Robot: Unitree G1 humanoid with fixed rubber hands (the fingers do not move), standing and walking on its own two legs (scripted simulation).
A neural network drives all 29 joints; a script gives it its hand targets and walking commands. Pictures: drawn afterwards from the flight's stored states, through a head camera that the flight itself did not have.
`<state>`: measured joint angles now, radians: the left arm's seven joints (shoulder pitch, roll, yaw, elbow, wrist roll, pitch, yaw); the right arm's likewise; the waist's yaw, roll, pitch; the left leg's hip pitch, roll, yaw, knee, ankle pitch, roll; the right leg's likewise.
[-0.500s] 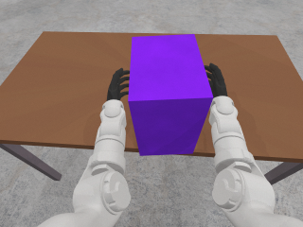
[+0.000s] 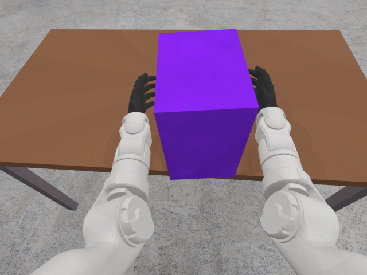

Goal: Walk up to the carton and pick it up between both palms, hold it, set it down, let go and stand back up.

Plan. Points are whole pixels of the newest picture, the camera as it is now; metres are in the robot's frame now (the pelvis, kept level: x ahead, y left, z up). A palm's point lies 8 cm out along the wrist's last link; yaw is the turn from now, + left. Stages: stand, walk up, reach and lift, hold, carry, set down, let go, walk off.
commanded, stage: set down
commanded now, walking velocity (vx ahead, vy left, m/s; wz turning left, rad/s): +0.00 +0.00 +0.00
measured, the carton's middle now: (200, 111) +0.50 +0.00 +0.03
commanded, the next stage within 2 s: none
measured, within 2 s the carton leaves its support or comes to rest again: neither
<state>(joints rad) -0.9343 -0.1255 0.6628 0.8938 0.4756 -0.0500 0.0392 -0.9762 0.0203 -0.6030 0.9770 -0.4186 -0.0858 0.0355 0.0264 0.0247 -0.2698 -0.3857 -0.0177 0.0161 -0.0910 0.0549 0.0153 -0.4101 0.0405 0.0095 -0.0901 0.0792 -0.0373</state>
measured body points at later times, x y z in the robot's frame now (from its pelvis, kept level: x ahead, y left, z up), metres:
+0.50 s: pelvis -0.01 +0.00 +0.00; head +0.10 -0.01 +0.44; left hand +0.46 +0.16 +0.05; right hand +0.48 -0.14 +0.06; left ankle -0.04 +0.11 -0.75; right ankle -0.02 -0.09 -0.75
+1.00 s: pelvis -0.04 +0.01 +0.00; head +0.03 +0.00 +0.44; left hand +0.44 +0.21 +0.14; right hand +0.46 -0.17 +0.14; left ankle -0.04 +0.11 -0.75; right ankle -0.02 -0.09 -0.75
